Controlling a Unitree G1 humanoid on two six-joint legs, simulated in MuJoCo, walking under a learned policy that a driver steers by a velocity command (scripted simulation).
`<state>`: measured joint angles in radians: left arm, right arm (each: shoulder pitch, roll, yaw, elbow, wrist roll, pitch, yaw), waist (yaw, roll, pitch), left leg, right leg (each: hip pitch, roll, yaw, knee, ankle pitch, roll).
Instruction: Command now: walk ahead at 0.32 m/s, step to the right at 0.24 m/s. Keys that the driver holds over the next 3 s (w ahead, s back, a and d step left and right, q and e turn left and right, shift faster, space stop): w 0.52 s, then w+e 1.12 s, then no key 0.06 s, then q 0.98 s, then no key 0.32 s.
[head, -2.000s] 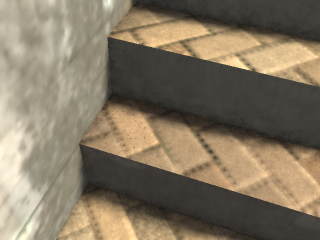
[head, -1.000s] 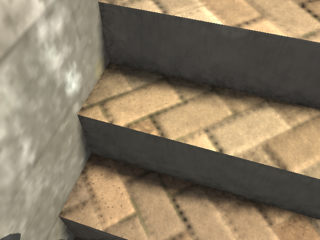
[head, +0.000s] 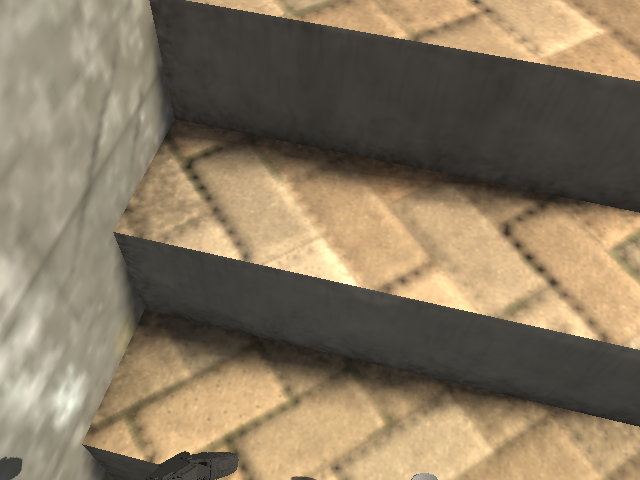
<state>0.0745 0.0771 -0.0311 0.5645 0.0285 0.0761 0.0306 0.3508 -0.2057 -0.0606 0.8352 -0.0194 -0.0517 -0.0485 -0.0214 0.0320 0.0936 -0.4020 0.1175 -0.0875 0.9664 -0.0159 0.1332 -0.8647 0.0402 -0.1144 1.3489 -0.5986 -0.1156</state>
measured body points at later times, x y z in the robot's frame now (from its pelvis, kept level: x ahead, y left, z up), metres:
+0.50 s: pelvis +0.07 +0.06 +0.07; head +0.09 +0.09 +0.52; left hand +0.24 +0.28 -0.03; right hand +0.23 -0.18 -0.01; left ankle +0.05 +0.20 -0.55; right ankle +0.10 -0.11 -0.60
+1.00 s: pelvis +0.14 +0.10 +0.11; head +0.21 +0.15 +0.56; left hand +0.24 +0.35 -0.04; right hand +0.44 -0.08 +0.10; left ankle +0.16 +0.20 -0.35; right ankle +0.16 +0.06 -0.60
